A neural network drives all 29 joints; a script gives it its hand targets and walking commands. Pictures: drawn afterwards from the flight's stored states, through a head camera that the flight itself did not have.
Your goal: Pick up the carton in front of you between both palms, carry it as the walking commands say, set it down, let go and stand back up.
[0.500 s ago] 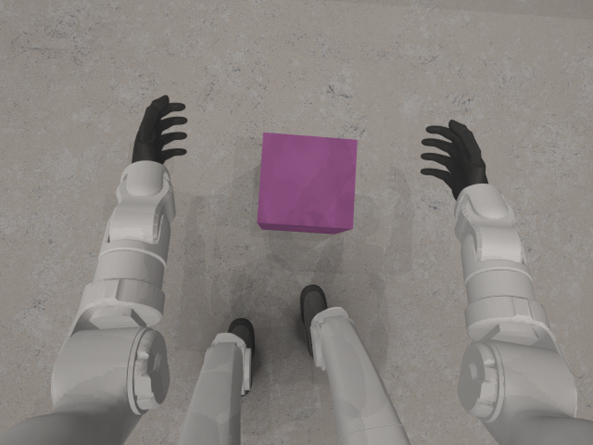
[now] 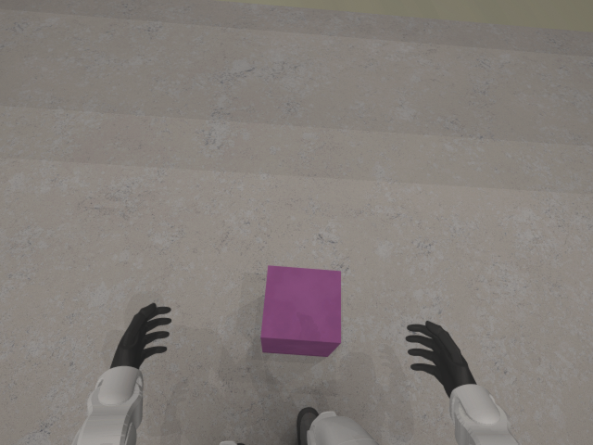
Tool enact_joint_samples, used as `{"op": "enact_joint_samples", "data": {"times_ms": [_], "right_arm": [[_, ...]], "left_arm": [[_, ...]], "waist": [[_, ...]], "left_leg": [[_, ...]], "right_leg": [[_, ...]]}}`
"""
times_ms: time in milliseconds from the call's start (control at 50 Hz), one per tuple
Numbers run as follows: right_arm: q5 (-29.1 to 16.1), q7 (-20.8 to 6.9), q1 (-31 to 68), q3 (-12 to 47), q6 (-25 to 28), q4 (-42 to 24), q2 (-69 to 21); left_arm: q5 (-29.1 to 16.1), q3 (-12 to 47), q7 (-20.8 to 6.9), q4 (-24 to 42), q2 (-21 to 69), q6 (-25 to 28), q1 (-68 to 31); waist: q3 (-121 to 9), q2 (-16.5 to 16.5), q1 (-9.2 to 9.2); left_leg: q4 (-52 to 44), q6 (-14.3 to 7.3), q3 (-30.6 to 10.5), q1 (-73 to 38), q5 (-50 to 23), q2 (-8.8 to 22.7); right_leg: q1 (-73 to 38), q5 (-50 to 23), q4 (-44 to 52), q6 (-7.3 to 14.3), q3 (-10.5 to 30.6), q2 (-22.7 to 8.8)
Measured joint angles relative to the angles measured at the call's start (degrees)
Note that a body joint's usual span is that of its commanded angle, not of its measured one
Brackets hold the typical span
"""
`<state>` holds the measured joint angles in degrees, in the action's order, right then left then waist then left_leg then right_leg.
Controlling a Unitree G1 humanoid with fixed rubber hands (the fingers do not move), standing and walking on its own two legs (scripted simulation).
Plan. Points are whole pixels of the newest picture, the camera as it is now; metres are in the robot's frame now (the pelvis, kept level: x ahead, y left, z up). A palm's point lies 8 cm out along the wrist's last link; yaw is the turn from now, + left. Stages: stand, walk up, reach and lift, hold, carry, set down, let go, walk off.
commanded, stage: let go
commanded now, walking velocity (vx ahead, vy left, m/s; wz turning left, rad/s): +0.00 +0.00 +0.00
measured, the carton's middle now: (299, 313) +0.43 -0.08 -0.64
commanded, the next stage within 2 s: stand in 0.66 s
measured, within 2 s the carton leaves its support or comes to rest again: neither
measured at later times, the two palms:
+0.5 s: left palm (65, 420) +0.18 +0.26 -0.05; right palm (441, 386) +0.18 -0.21 -0.06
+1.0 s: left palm out of the picture +0.15 +0.30 -0.07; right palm (481, 391) +0.17 -0.27 -0.08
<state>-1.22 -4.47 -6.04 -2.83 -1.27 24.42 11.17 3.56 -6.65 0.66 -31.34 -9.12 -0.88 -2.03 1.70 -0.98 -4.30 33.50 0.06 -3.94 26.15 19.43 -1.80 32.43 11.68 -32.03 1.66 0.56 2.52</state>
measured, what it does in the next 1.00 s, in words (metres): stands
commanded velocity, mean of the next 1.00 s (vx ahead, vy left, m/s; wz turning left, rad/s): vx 0.00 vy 0.00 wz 0.00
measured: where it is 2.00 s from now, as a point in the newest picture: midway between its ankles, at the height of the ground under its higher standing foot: outside the picture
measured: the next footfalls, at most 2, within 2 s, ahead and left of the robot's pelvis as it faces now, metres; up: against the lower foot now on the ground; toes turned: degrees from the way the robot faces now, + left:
none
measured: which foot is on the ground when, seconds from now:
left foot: down 0.00-1.00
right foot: down 0.00-1.00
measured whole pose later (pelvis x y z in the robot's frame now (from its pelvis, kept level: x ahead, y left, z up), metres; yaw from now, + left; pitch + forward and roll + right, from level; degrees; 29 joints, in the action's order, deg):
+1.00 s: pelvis +0.03 +0.01 +0.01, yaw +1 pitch +0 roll +0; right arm 2.2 0.9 -12.4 -2.4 -1.1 38.1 20.0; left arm 2.4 -3.1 0.9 -43.2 -18.9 -0.3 10.6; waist 0.4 3.2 0.2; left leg 28.7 -0.6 -4.6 7.3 21.5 -1.9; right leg 14.7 15.8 -30.2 1.4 0.2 2.2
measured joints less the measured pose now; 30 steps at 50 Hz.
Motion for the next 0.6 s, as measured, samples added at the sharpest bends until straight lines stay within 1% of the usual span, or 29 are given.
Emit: {"op": "enact_joint_samples", "data": {"times_ms": [140,240,300,460,520,600], "right_arm": [[-0.29,0.2,-6.59,1.16,-1.1,-0.76,0.89],[0.22,0.21,-7.24,0.92,-2.94,-0.44,1.58],[0.84,0.32,-6.95,0.68,-4.06,-0.3,1.67],[1.74,0.38,-6.6,0.18,-5.87,-0.35,1.49],[2.29,1.49,-6.71,0.38,-8.3,-1.54,1.91],[2.06,2.71,-7.06,0.59,-9.98,-2.08,2.6]], "left_arm": [[-1.33,2.28,-1.59,2.57,-1.38,-0.43,9.1],[-2.16,3.48,-2.75,4.68,-2.04,-2.25,13.0],[-2.64,4.03,-3.39,5.78,-2.44,-3.44,14.38],[-3.23,4.76,-4.06,7.02,-2.74,-5.51,14.92],[-3.71,4.94,-2.87,5.76,-2.65,-4.56,14.86],[-3.98,5.43,-1.84,4.99,-2.6,-4.28,14.93]], "waist": [[1.77,0.78,1.95],[2.67,2.13,3.51],[3.15,2.8,4.13],[4.14,3.09,4.47],[3.62,2.87,4.39],[2.49,2.57,4.32]], "left_leg": [[-4.98,-1.05,0.29,-12.84,-0.41,0.12],[-6.77,-1.91,0.69,-18.77,-0.33,-0.26],[-7.21,-2.26,0.8,-21.07,-0.15,-0.46],[-7.24,-2.47,0.85,-23.6,0.36,-0.51],[-6.36,-2.36,1.14,-23.09,0.86,-0.39],[-5.33,-2.07,1.33,-22.39,1.56,-0.17]], "right_leg": [[-13.17,-0.71,5.68,-0.91,0.56,-0.04],[-18.97,-0.52,7.29,-1.63,1.07,-0.43],[-21.2,-0.25,7.62,-1.91,1.23,-0.62],[-23.68,0.32,7.56,-2.05,1.29,-0.66],[-22.93,0.85,6.41,-1.95,1.52,-0.46],[-21.93,1.68,4.92,-1.68,1.64,-0.17]]}}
